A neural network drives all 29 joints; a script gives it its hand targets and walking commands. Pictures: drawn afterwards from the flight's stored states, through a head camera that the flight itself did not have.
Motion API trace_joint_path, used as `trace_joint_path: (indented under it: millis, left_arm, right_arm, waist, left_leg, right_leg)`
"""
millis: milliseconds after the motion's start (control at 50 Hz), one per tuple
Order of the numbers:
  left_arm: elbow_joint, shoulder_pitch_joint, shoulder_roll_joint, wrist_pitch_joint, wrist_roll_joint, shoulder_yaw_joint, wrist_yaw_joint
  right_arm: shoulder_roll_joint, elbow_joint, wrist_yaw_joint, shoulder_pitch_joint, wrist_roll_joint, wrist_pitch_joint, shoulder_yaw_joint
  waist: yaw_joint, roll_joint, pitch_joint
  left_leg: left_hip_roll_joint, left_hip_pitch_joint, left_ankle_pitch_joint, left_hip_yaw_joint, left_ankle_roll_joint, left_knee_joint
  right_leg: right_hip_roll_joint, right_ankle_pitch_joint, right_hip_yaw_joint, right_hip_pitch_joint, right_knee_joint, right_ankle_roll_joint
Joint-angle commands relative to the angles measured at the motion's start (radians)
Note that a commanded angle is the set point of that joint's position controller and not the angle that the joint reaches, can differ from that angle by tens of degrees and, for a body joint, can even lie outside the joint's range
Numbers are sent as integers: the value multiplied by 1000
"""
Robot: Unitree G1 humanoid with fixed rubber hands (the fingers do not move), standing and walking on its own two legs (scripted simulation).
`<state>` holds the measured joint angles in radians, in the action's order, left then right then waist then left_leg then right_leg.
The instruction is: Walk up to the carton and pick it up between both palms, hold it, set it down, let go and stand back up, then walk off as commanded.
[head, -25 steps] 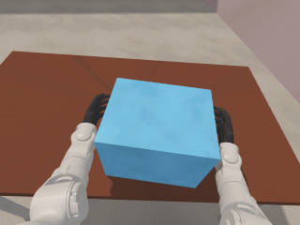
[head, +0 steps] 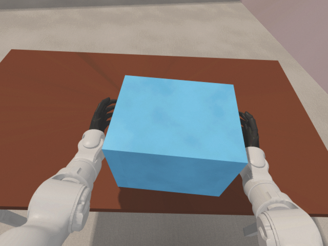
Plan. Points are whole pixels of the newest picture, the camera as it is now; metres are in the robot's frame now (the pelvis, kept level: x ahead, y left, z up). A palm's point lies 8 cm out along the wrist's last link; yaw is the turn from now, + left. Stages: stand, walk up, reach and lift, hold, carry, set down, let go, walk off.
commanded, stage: set down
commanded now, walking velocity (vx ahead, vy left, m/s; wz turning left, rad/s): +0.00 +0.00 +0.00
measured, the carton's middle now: (173, 137) +0.41 -0.04 +0.02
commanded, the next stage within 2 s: none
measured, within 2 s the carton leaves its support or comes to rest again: neither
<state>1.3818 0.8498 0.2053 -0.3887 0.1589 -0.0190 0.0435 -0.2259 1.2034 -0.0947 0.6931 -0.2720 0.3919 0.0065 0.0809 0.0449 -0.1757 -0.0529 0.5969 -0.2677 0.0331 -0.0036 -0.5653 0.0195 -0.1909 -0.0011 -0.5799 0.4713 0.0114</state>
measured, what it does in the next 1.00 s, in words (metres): stands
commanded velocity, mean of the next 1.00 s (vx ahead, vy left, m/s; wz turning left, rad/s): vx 0.00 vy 0.00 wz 0.00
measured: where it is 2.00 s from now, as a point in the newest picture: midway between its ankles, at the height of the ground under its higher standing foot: outside the picture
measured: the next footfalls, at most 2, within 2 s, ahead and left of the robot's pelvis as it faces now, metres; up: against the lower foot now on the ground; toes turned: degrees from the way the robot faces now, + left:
none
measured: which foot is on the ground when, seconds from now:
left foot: down 0.00-1.00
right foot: down 0.00-1.00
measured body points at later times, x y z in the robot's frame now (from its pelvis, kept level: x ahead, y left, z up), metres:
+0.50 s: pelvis -0.05 -0.01 -0.01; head +0.00 +0.00 +0.44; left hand +0.37 +0.20 +0.03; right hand +0.33 -0.27 +0.05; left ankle -0.01 +0.12 -0.73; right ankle +0.01 -0.13 -0.73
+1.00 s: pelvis -0.04 -0.01 +0.00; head -0.04 +0.00 +0.45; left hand +0.31 +0.21 +0.04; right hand +0.28 -0.25 +0.04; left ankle -0.01 +0.12 -0.73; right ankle +0.01 -0.13 -0.73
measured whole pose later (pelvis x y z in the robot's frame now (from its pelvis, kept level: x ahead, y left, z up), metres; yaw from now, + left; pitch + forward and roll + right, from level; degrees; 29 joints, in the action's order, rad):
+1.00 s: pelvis -0.04 -0.01 +0.00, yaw +2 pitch +0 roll +0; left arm 0.87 0.41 0.36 -0.20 0.34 0.12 -0.03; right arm -0.23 0.68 -0.08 0.27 -0.31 0.12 0.03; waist 0.05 -0.04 -0.03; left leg -0.01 0.30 -0.23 0.00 -0.02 -0.53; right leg -0.01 -0.21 0.00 -0.33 0.54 0.00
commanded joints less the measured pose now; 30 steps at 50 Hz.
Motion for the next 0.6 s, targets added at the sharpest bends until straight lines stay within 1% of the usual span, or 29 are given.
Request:
trace_joint_path:
  millis: [0, 40, 80, 100, 120, 180, 200, 240, 260, 300, 320, 380, 400, 460, 500, 520, 540, 580]
  left_arm:
    - [-63, 329, 184, -36, 39, 30, -30]
    - [-83, 299, 180, -33, 56, 59, -37]
    - [-105, 299, 189, -30, 73, 79, -42]
    - [-130, 286, 192, -27, 78, 88, -43]
    - [-151, 283, 199, -24, 84, 96, -44]
    - [-216, 296, 227, -11, 119, 128, -44]
    - [-240, 290, 231, -5, 133, 142, -45]
    - [-284, 286, 247, 3, 158, 154, -47]
    - [-291, 307, 259, 8, 171, 160, -47]
    - [-301, 301, 266, 23, 197, 175, -47]
    - [-296, 324, 271, 30, 211, 183, -49]
    - [-291, 299, 284, 48, 241, 189, -58]
    - [-298, 264, 286, 57, 237, 181, -62]
    - [-323, 173, 299, 80, 198, 129, -77]
    - [-334, 147, 302, 93, 170, 107, -86]
    - [-361, 125, 301, 99, 152, 93, -88]
    - [-366, 108, 300, 106, 144, 92, -91]
    - [-416, 79, 304, 114, 130, 83, -92]
  right_arm:
    - [-202, -9, 8, 316, -121, 38, -72]
    - [-213, -1, 20, 288, -161, 42, -101]
    - [-233, -25, 35, 285, -190, 44, -119]
    - [-244, -40, 40, 276, -200, 45, -120]
    - [-255, -61, 49, 269, -209, 44, -124]
    - [-292, -138, 66, 278, -213, 24, -103]
    - [-302, -166, 69, 275, -210, 14, -92]
    - [-304, -226, 73, 265, -209, -12, -81]
    - [-308, -244, 73, 279, -203, -30, -64]
    - [-301, -278, 72, 269, -191, -70, -51]
    - [-294, -294, 70, 283, -181, -93, -45]
    - [-268, -355, 58, 251, -158, -137, -39]
    - [-260, -360, 53, 209, -150, -145, -37]
    - [-228, -384, 32, 109, -133, -155, -42]
    - [-215, -388, 20, 88, -118, -160, -39]
    - [-204, -399, 15, 64, -114, -161, -39]
    - [-202, -403, 10, 55, -106, -162, -32]
    - [-194, -455, 0, 40, -96, -161, -21]
  waist:
    - [20, -32, -636]
    - [17, -13, -630]
    - [6, 7, -632]
    - [5, 22, -634]
    - [-3, 30, -629]
    - [-3, 48, -597]
    - [4, 45, -583]
    - [5, 38, -569]
    - [11, 33, -560]
    - [20, 6, -527]
    - [24, -7, -518]
    - [30, -44, -501]
    - [32, -50, -493]
    - [9, -55, -478]
    - [-2, -52, -440]
    - [-10, -45, -421]
    - [-10, -45, -389]
    - [-17, -32, -347]
  left_leg:
    - [64, -322, 524, -18, -76, -50]
    - [60, -344, 544, -27, -79, -57]
    - [57, -369, 552, -34, -80, -62]
    - [54, -386, 555, -38, -84, -62]
    - [52, -392, 547, -40, -84, -60]
    - [48, -378, 448, -42, -79, -52]
    - [49, -365, 398, -43, -73, -45]
    - [55, -348, 318, -39, -63, -33]
    - [58, -329, 257, -38, -55, -24]
    - [60, -294, 151, -36, -36, -4]
    - [62, -271, 97, -37, -26, 6]
    - [74, -236, 29, -40, 1, 12]
    - [77, -243, 35, -41, 4, 13]
    - [91, -255, 58, -36, 8, 22]
    - [93, -249, 49, -33, 8, 37]
    - [92, -254, 52, -34, 7, 44]
    - [91, -253, 37, -33, 8, 52]
    - [88, -258, 18, -36, 5, 69]
  right_leg:
    - [27, 634, -24, 272, 67, 10]
    - [31, 599, -33, 232, 65, 2]
    - [34, 536, -38, 177, 57, -6]
    - [37, 503, -40, 154, 49, -11]
    - [39, 458, -44, 135, 45, -14]
    - [40, 318, -49, 77, 33, -20]
    - [39, 279, -50, 65, 30, -21]
    - [33, 222, -43, 72, 26, -23]
    - [29, 176, -41, 64, 23, -23]
    - [20, 98, -33, 70, 20, -21]
    - [13, 49, -27, 68, 19, -19]
    - [-1, -18, -5, 95, 24, -14]
    - [-4, -12, 3, 116, 24, -12]
    - [-11, 3, 22, 183, 17, -9]
    - [-12, -6, 24, 210, 11, -8]
    - [-12, -3, 27, 230, 9, -8]
    - [-12, -19, 27, 237, 3, -9]
    - [-11, -33, 25, 254, -4, -11]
